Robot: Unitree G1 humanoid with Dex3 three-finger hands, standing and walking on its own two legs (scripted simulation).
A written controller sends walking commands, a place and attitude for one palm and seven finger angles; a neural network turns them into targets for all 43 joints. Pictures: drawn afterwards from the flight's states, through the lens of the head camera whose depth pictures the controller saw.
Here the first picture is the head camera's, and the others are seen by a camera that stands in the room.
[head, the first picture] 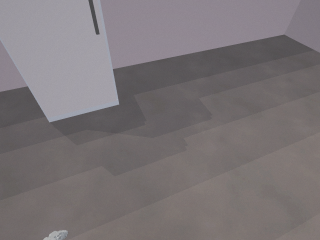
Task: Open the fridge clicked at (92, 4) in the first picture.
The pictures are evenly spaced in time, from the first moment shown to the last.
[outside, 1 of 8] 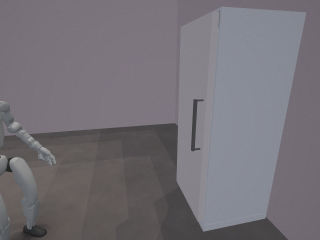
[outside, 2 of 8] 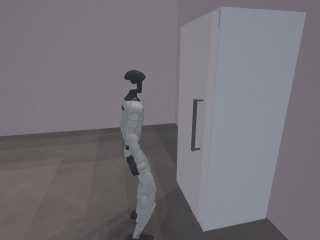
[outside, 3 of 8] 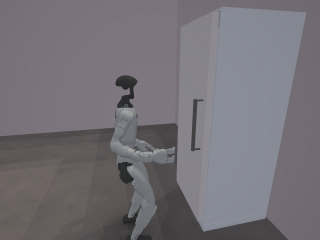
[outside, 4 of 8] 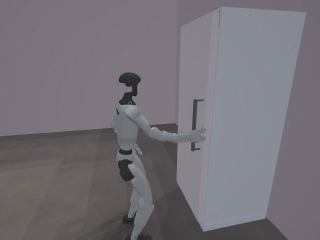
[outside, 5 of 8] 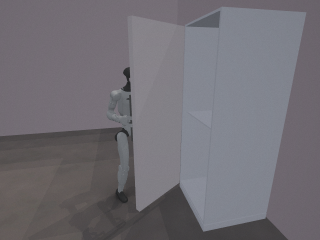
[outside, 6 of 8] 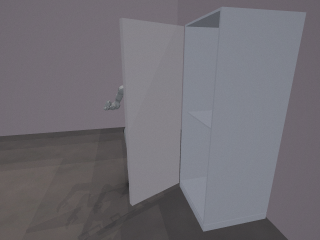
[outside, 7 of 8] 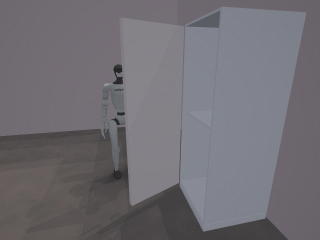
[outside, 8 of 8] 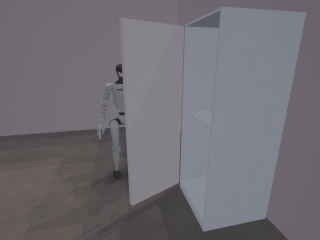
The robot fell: no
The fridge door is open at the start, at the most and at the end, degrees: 0 67 66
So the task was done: yes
